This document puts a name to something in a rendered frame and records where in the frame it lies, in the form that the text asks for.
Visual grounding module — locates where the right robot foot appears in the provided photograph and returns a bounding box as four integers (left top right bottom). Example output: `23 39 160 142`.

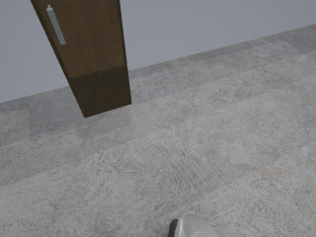
168 219 178 237

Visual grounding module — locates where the right robot shin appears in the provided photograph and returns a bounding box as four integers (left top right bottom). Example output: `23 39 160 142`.
174 211 196 237

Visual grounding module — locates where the handle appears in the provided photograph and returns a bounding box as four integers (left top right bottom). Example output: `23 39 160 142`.
46 4 66 45

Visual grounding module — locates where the cupboard door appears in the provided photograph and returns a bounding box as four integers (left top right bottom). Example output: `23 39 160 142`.
36 0 124 78

